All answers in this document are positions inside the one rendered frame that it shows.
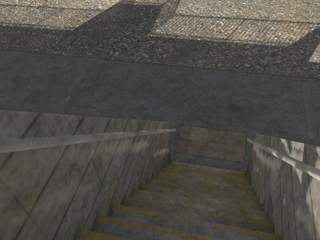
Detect stairs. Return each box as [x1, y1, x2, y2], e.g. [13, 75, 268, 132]
[73, 161, 282, 240]

